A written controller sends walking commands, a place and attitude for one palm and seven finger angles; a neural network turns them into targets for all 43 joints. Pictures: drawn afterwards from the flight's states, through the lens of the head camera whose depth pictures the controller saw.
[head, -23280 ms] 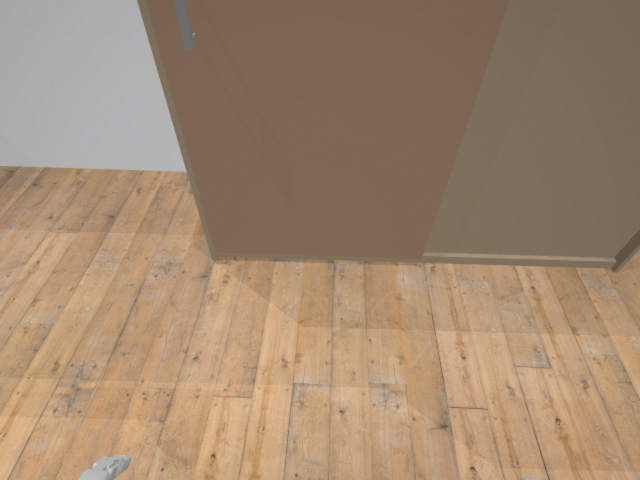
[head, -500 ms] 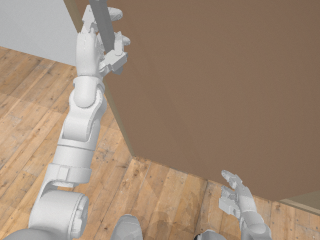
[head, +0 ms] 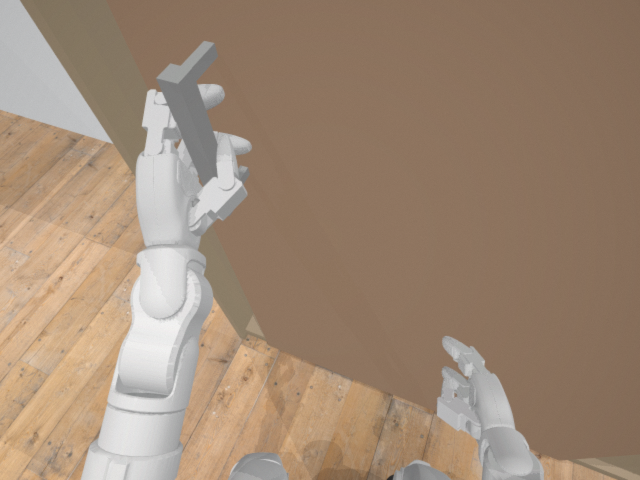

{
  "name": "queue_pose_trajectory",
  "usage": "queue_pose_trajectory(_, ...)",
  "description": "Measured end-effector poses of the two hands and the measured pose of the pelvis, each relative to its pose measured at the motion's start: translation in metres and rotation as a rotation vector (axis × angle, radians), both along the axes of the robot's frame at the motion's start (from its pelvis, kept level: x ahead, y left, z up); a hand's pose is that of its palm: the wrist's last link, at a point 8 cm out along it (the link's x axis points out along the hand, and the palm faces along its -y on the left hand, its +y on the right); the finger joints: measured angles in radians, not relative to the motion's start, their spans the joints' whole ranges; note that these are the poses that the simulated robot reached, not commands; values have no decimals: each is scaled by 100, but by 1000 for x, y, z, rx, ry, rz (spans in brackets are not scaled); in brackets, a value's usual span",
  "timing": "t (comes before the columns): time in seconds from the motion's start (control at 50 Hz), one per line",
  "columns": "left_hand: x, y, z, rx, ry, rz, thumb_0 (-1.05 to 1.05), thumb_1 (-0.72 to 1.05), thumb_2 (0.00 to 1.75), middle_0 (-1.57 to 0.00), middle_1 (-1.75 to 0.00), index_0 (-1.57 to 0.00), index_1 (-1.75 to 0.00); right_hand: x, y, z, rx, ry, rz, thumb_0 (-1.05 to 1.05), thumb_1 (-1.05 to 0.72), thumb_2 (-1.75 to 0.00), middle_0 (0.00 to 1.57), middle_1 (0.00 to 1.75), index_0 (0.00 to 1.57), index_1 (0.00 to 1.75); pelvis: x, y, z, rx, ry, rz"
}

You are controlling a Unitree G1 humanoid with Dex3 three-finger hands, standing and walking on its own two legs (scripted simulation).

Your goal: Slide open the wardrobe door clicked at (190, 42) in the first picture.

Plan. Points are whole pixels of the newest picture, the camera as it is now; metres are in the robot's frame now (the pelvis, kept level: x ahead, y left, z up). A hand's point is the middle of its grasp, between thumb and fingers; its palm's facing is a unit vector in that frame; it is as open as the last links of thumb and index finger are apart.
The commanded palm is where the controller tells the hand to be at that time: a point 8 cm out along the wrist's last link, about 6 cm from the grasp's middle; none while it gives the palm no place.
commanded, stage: step sideways, sliding the door along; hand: left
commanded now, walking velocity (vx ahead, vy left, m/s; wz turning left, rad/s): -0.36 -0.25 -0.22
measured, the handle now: (215, 139) +0.37 +0.20 +0.19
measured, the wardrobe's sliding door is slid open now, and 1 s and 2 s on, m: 0.09 0.29 0.41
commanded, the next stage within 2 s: none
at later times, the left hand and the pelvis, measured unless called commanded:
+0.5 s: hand (340, 223) +0.31 +0.06 +0.19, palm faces -0.03 -1.00 -0.03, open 6.2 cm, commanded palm +0.28 +0.06 +0.18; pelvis -0.02 -0.02 +0.02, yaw -8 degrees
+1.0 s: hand (436, 254) +0.29 -0.02 +0.19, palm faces -0.06 -1.00 -0.02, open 6.1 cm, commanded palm +0.27 -0.02 +0.18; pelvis -0.10 -0.09 +0.02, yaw -11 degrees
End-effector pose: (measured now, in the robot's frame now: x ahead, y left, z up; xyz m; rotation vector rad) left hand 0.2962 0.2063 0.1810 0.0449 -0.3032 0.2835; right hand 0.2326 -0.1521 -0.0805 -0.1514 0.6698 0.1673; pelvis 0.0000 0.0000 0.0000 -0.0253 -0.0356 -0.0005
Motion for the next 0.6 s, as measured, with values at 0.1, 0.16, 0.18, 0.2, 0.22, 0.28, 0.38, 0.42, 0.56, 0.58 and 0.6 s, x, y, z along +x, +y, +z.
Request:
queue_pose_trajectory(0.1, -4, -24, 0, 9, -2, 7, -2, 80, 87, -39, -140, -8, -126, 12, -18, -1, -5, -11, 12, 1, -90, -89, 20, 30, 25, 33, 10, -15, -1, 21, 24, 16)
queue_pose_trajectory(0.16, -6, -36, 0, -18, 4, -37, -1, 79, 86, -38, -140, -11, -127, 4, -36, 2, -51, 17, -43, 1, -90, -89, 20, 30, 27, 34, 8, -11, 7, 38, 40, 2)
queue_pose_trajectory(0.18, -6, -39, 0, -28, 2, -60, 0, 79, 86, -38, -140, -12, -127, 1, -42, 4, -69, 27, -66, 1, -90, -89, 20, 30, 26, 34, 7, -8, 9, 34, 40, 0)
queue_pose_trajectory(0.2, -7, -43, 0, -36, -3, -88, 0, 79, 85, -38, -140, -12, -127, -3, -47, 5, -87, 36, -90, 2, -90, -89, 20, 30, 26, 34, 6, -5, 9, 26, 39, -2)
queue_pose_trajectory(0.22, -7, -45, -1, -38, -13, -120, 0, 79, 85, -38, -140, -13, -126, -6, -52, 5, -105, 37, -113, 2, -90, -89, 20, 30, 25, 33, 6, -1, 7, 9, 37, -7)
queue_pose_trajectory(0.28, -7, -54, -3, -33, -44, -214, 0, 79, 84, -38, -140, -11, -123, -17, -61, 9, -128, 50, -162, 2, -90, -89, 19, 30, 24, 32, 5, 3, 3, -2, 24, -43)
queue_pose_trajectory(0.38, -8, -72, -2, -35, -35, -288, 1, 78, 84, -39, -140, -12, -125, -30, -61, 23, -120, 41, -163, 2, -90, -89, 19, 30, 21, 31, -2, -1, 11, -23, 16, -97)
queue_pose_trajectory(0.42, -8, -79, 0, -22, -25, -304, 1, 79, 85, -40, -140, -14, -128, -34, -60, 28, -98, 29, -166, 2, -90, -89, 19, 30, 21, 31, -6, -6, 15, -34, 15, -121)
queue_pose_trajectory(0.56, -11, -105, 3, 47, -5, -279, 0, 79, 87, -43, -140, -18, -134, -48, -69, 28, -8, -22, -156, 2, -90, -89, 20, 30, 21, 31, -29, -41, 15, -28, 2, -152)
queue_pose_trajectory(0.58, -12, -109, 3, 49, -6, -261, 0, 79, 87, -43, -140, -17, -134, -50, -74, 26, 3, -30, -151, 2, -90, -89, 20, 30, 21, 31, -32, -48, 12, -21, -1, -149)
queue_pose_trajectory(0.6, -13, -114, 3, 55, -9, -239, 0, 79, 87, -44, -140, -16, -134, -52, -79, 23, 14, -40, -145, 2, -90, -89, 20, 30, 21, 31, -35, -56, 8, -9, -2, -144)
